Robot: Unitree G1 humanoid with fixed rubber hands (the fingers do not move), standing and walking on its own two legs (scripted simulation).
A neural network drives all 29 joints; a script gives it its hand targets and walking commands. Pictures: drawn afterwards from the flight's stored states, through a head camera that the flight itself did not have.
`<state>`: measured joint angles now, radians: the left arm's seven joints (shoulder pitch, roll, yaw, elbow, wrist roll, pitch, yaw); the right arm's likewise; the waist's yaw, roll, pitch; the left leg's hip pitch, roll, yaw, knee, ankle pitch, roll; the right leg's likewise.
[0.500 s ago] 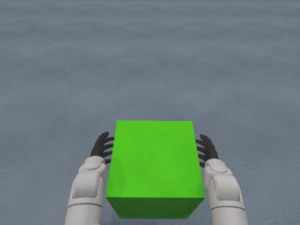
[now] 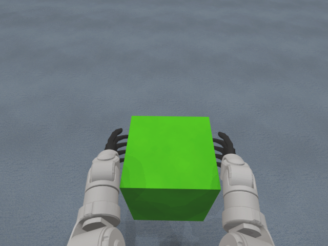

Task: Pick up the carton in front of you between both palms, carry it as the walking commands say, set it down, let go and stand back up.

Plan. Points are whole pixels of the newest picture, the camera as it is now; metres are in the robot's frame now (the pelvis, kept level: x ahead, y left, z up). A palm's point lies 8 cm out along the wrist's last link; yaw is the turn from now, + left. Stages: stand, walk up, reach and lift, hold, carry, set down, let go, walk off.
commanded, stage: set down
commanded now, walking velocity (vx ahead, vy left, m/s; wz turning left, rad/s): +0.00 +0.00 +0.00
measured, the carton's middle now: (169, 171) +0.33 -0.01 -0.05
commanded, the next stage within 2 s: none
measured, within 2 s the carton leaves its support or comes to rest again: neither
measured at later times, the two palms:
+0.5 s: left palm (126, 174) +0.39 +0.13 -0.19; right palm (210, 177) +0.38 -0.17 -0.19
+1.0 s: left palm (133, 185) +0.42 +0.12 -0.34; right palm (204, 186) +0.41 -0.17 -0.34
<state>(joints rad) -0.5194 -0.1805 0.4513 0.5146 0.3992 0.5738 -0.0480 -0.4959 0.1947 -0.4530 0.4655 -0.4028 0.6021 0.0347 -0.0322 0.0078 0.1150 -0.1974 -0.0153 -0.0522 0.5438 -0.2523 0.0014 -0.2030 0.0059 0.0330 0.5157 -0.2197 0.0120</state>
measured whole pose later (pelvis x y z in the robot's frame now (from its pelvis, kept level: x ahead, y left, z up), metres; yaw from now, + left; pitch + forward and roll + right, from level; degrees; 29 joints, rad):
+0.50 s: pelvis -0.03 -0.01 -0.12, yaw +0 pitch +34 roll +0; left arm -0.71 -0.11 0.42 0.51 0.22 0.24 0.01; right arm -0.69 0.11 -0.43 0.48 -0.23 0.24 -0.02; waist -0.01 0.02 -0.07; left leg -1.38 -0.06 -0.08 1.17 -0.39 -0.03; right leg -1.39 0.05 0.07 1.16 -0.36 0.03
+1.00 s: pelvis -0.05 +0.00 -0.24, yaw +0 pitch +47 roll +0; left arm -0.92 -0.04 0.41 0.66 0.18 0.23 0.08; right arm -0.91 0.00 -0.42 0.66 -0.18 0.24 -0.04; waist -0.02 0.02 -0.19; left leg -1.95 -0.11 -0.08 1.64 -0.51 -0.05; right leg -1.97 0.09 0.08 1.63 -0.48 0.05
